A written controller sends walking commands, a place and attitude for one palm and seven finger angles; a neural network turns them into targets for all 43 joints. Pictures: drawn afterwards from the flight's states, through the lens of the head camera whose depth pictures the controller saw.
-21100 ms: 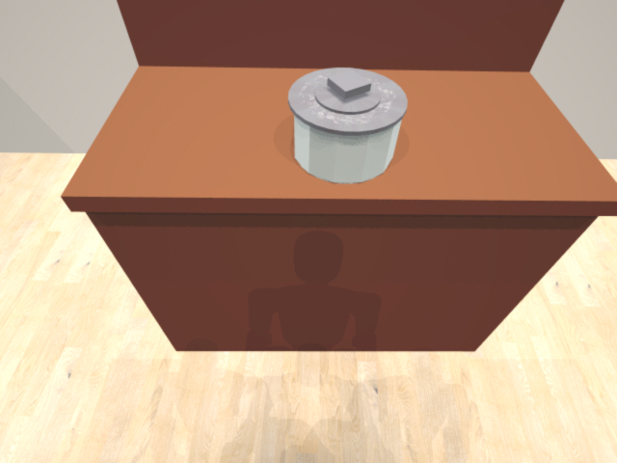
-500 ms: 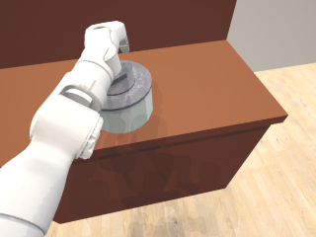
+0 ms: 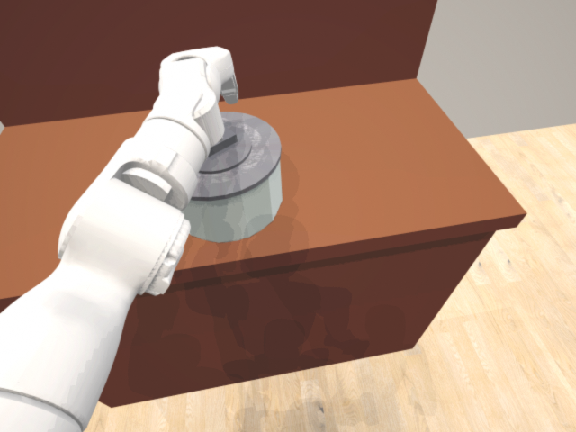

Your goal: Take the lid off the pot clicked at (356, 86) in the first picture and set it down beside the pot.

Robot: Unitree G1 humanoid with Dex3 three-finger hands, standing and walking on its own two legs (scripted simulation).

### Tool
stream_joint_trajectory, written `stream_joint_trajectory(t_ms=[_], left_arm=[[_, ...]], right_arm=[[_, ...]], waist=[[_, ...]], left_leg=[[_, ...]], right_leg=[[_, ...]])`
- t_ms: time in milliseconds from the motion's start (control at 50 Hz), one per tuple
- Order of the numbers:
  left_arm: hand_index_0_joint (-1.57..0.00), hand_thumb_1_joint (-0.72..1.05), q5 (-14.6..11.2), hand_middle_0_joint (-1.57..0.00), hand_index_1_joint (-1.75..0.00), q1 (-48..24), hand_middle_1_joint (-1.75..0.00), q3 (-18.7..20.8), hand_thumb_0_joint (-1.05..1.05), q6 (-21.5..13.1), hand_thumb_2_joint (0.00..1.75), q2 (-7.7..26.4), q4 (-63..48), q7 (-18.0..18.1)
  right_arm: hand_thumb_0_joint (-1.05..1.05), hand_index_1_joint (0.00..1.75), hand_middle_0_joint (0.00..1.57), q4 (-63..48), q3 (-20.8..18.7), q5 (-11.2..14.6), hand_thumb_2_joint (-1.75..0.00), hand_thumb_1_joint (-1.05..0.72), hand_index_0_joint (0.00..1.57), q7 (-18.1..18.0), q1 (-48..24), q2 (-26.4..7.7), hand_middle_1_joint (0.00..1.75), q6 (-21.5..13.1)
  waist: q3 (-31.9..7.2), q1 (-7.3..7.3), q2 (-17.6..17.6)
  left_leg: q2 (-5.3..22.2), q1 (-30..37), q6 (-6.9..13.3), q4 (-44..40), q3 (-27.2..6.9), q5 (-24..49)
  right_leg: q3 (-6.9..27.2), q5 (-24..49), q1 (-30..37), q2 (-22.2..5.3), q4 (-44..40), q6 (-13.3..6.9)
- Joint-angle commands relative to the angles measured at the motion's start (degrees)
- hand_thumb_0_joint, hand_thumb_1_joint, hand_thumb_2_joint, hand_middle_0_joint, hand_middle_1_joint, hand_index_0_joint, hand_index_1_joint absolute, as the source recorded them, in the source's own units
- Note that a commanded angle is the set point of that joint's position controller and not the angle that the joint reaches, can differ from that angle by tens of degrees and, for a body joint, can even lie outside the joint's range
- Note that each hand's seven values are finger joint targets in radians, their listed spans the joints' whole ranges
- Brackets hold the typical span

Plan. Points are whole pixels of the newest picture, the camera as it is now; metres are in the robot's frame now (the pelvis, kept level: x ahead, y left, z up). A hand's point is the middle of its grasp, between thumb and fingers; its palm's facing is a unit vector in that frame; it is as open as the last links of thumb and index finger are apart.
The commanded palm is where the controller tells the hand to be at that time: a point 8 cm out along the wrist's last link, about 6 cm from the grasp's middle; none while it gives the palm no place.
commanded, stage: move the open hand above the knob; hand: left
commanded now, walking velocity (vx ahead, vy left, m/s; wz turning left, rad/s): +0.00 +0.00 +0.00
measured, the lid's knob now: (212, 137) +0.52 +0.08 +0.14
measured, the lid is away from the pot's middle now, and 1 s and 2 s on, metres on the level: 0.00 0.00 0.00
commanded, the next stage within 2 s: lower the open fingers around the knob in 0.20 s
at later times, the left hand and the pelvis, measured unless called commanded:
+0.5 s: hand (210, 121) +0.48 +0.07 +0.20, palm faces -0.39 -0.15 -0.91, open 10.3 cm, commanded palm +0.49 +0.07 +0.24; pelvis +0.00 +0.00 +0.00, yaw +0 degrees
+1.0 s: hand (209, 137) +0.49 +0.08 +0.17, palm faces -0.41 -0.10 -0.91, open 10.4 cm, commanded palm +0.50 +0.07 +0.21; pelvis +0.00 +0.01 +0.00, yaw +0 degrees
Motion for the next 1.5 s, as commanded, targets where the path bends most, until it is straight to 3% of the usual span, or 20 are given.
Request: stream_joint_trajectory(t_ms=[0, 80, 140, 220, 280, 340, 420, 440, 500, 600, 740, 780, 820, 880, 920, 980, 1060, 1140, 1200, 1480], left_arm=[[-0.79, -0.22, 1.7, -0.79, -0.08, -38.2, -0.08, 0.8, 0.00, -0.7, 1.19, 11.0, -13.2, 2.8], [-0.79, -0.22, 2.0, -0.79, -0.08, -33.4, -0.08, 1.2, 0.00, -0.1, 1.19, 10.3, -9.3, 3.0], [-0.79, -0.22, 1.3, -0.79, -0.08, -34.8, -0.08, -0.6, 0.00, 0.6, 1.19, 7.4, -8.7, 3.1], [-0.79, -0.22, 2.2, -0.79, -0.08, -37.8, -0.08, 2.6, 0.00, -0.3, 1.19, 12.9, -11.2, 3.5], [-0.79, -0.22, 2.6, -0.79, -0.08, -34.7, -0.08, 2.7, 0.00, -0.1, 1.19, 12.6, -10.5, 3.8], [-0.79, -0.22, -1.2, -0.79, -0.08, -32.3, -0.08, 1.6, 0.00, 4.7, 1.19, 10.1, -5.9, 0.1], [-0.79, -0.22, 0.0, -0.79, -0.08, -36.5, -0.08, 2.0, 0.00, 3.9, 1.19, 12.9, -10.4, -3.3], [-0.79, -0.22, 0.5, -0.79, -0.08, -33.9, -0.08, 1.7, 0.00, 4.1, 1.19, 12.5, -7.7, -4.1], [-0.79, -0.22, 0.1, -0.79, -0.08, -30.5, -0.08, 0.4, 0.00, 3.8, 1.19, 10.6, -5.5, -5.1], [-0.79, -0.22, -0.4, -0.79, -0.08, -31.8, -0.08, -0.6, 0.00, 0.9, 1.19, 8.3, -9.1, -4.2], [-0.79, -0.22, -0.5, -0.79, -0.08, -33.3, -0.08, -1.4, 0.00, 1.0, 1.19, 6.6, -6.6, -2.2], [-0.79, -0.22, 0.2, -0.79, -0.08, -31.2, -0.08, 0.4, 0.00, 1.1, 1.19, 8.7, -5.0, -1.9], [-0.79, -0.22, 0.1, -0.79, -0.08, -31.5, -0.08, -1.5, 0.00, 1.5, 1.19, 5.9, -3.2, -1.6], [-0.79, -0.22, -0.2, -0.79, -0.08, -31.8, -0.08, 0.4, 0.00, 1.2, 1.19, 8.2, -3.6, -1.0], [-0.79, -0.22, -0.1, -0.79, -0.08, -32.4, -0.08, -0.8, 0.00, 1.5, 1.19, 6.5, -0.9, -0.9], [-0.79, -0.22, -0.4, -0.79, -0.08, -34.5, -0.08, -0.3, 0.00, 0.1, 1.19, 6.9, -3.3, -0.2], [-0.79, -0.22, -0.6, -0.79, -0.08, -31.7, -0.08, 1.1, 0.00, 1.2, 1.19, 7.4, 4.0, 0.5], [-0.79, -0.22, -0.8, -0.79, -0.08, -32.9, -0.08, -1.5, 0.00, 1.9, 1.19, 3.2, 5.0, 0.0], [-0.79, -0.22, -0.5, -0.79, -0.08, -32.7, -0.08, 0.5, 0.00, 2.1, 1.19, 6.8, 5.9, -0.5], [-0.79, -0.22, -1.5, -0.79, -0.08, -33.9, -0.08, -1.7, 0.00, 1.6, 1.19, 2.4, 3.4, -1.5]], right_arm=[[0.00, 0.30, 0.20, -4.7, -2.4, 0.0, -0.90, -0.90, 0.20, -0.9, 1.6, -7.0, 0.30, -1.7], [0.00, 0.30, 0.20, -4.0, -2.7, -0.1, -0.90, -0.90, 0.20, -0.6, 2.4, -7.2, 0.30, -1.6], [0.00, 0.30, 0.20, -4.2, -2.4, 0.3, -0.90, -0.90, 0.20, -0.6, 1.4, -7.3, 0.30, -1.4], [0.00, 0.30, 0.20, -4.2, -2.5, -0.2, -0.90, -0.90, 0.20, -1.0, 2.5, -7.2, 0.30, -2.0], [0.00, 0.30, 0.20, -4.4, -2.6, -0.4, -0.90, -0.90, 0.20, -0.9, 2.6, -7.0, 0.30, -2.1], [0.00, 0.30, 0.20, -4.3, -2.3, 0.0, -0.90, -0.90, 0.20, -0.6, 1.3, -7.8, 0.30, -1.3], [0.00, 0.30, 0.20, -4.9, -2.4, -0.6, -0.90, -0.90, 0.20, -1.6, 1.7, -7.5, 0.30, -2.1], [0.00, 0.30, 0.20, -4.8, -2.3, -0.7, -0.90, -0.90, 0.20, -1.9, 1.8, -7.5, 0.30, -2.2], [0.00, 0.30, 0.20, -4.7, -2.2, -0.6, -0.90, -0.90, 0.20, -2.3, 2.3, -8.0, 0.30, -1.8], [0.00, 0.30, 0.20, -4.6, -2.8, -0.9, -0.90, -0.90, 0.20, -2.1, 3.4, -7.6, 0.30, -2.4], [0.00, 0.30, 0.20, -3.6, -2.6, -0.5, -0.90, -0.90, 0.20, -1.8, 3.6, -7.6, 0.30, -2.3], [0.00, 0.30, 0.20, -3.0, -2.8, -0.8, -0.90, -0.90, 0.20, -1.7, 4.6, -8.1, 0.30, -1.9], [0.00, 0.30, 0.20, -3.0, -2.6, -0.5, -0.90, -0.90, 0.20, -1.6, 4.3, -8.0, 0.30, -1.7], [0.00, 0.30, 0.20, -2.9, -2.7, -0.9, -0.90, -0.90, 0.20, -1.9, 4.9, -8.4, 0.30, -1.7], [0.00, 0.30, 0.20, -2.4, -2.6, -0.7, -0.90, -0.90, 0.20, -2.0, 5.1, -8.4, 0.30, -1.7], [0.00, 0.30, 0.20, -2.3, -3.0, -1.0, -0.90, -0.90, 0.20, -2.0, 6.1, -8.4, 0.30, -2.4], [0.00, 0.30, 0.20, -0.9, -2.7, -1.0, -0.90, -0.90, 0.20, -2.2, 7.3, -9.1, 0.30, -2.5], [0.00, 0.30, 0.20, -0.4, -2.7, -1.0, -0.90, -0.90, 0.20, -2.1, 7.7, -9.6, 0.30, -2.4], [0.00, 0.30, 0.20, -0.5, -2.6, -1.4, -0.90, -0.90, 0.20, -2.4, 8.8, -9.9, 0.30, -2.1], [0.00, 0.30, 0.20, -0.8, -3.2, -1.4, -0.90, -0.90, 0.20, -1.7, 9.4, -9.7, 0.30, -1.6]], waist=[[-21.4, -2.12, -5.3], [-21.0, -1.33, -6.9], [-18.6, -2.45, -7.0], [-23.0, -1.71, -6.5], [-23.8, -0.47, -6.5], [-20.3, -0.42, -8.6], [-23.5, -0.57, -8.0], [-21.2, -0.56, -9.5], [-16.2, -1.49, -11.1], [-20.3, -1.67, -7.2], [-18.5, -2.59, -4.2], [-19.1, -2.08, -5.4], [-16.5, -3.27, -5.6], [-19.9, -2.54, -5.5], [-17.3, -4.13, -7.0], [-21.2, -3.93, -5.6], [-15.7, -5.10, -8.7], [-14.1, -6.54, -8.4], [-17.4, -6.17, -8.4], [-17.9, -6.41, -6.0]], left_leg=[[-1.3, 13.5, 3.0, 0.9, -0.2, 17.5], [-1.1, 12.9, 2.6, 1.1, -0.3, 20.5], [-1.2, 12.3, 2.8, 0.9, -0.2, 17.9], [-1.2, 13.3, 2.9, 0.9, -0.2, 19.4], [-1.3, 12.4, 2.7, 1.1, 0.2, 21.6], [-2.2, 10.9, 3.1, 0.3, 1.2, 19.8], [-2.5, 13.4, 3.6, 0.9, 0.8, 21.8], [-2.7, 12.1, 3.7, 0.9, 0.9, 20.8], [-2.5, 10.1, 3.6, 0.2, 0.9, 16.4], [-1.6, 15.2, 3.2, 1.4, -0.3, 20.5], [-1.4, 14.8, 2.6, 1.3, -1.1, 18.8], [-1.1, 14.2, 2.3, 1.2, -1.2, 19.7], [-1.1, 12.9, 2.4, 1.0, -1.3, 16.4], [-1.1, 13.0, 2.4, 1.1, -1.3, 17.7], [-1.0, 11.9, 2.6, 1.4, -1.4, 16.1], [-0.6, 14.3, 2.5, 2.1, -2.1, 19.0], [-1.1, 9.1, 2.8, 1.8, -1.5, 13.1], [-0.9, 8.0, 3.1, 2.5, -1.7, 11.3], [-1.4, 6.5, 3.3, 3.2, -0.8, 11.2], [-1.0, 8.6, 3.4, 5.8, -1.8, 14.7]], right_leg=[[-2.0, 19.9, 4.7, 3.1, -1.5, -1.5], [-2.4, 21.4, 5.2, 3.3, -1.4, -1.6], [-2.4, 19.8, 3.2, 3.4, -1.6, -1.5], [-2.0, 21.4, 6.0, 3.3, -1.2, -1.5], [-2.1, 23.2, 7.5, 3.2, -1.0, -1.6], [-2.3, 25.1, 8.0, 3.1, -1.4, -1.3], [-1.9, 27.1, 9.4, 2.8, -1.5, -1.2], [-2.1, 26.4, 8.8, 3.0, -1.7, -1.2], [-2.5, 23.5, 6.4, 3.0, -2.7, -1.2], [-2.6, 22.2, 3.7, 3.2, -1.7, -1.4], [-2.9, 19.0, 0.5, 3.5, -1.8, -1.8], [-3.1, 19.3, 1.3, 3.5, -1.7, -1.9], [-3.3, 17.0, -0.9, 3.7, -1.9, -1.7], [-3.1, 18.2, 0.9, 3.6, -1.4, -1.8], [-3.2, 17.2, -1.2, 3.8, -1.5, -1.6], [-2.9, 18.0, -1.2, 3.8, -1.1, -1.5], [-3.3, 15.6, -2.8, 4.1, -1.3, -1.4], [-3.4, 14.6, -5.9, 4.2, -0.8, -1.4], [-2.9, 16.9, -2.9, 3.9, -0.2, -1.3], [-3.3, 18.3, -5.8, 4.1, 1.1, -1.2]])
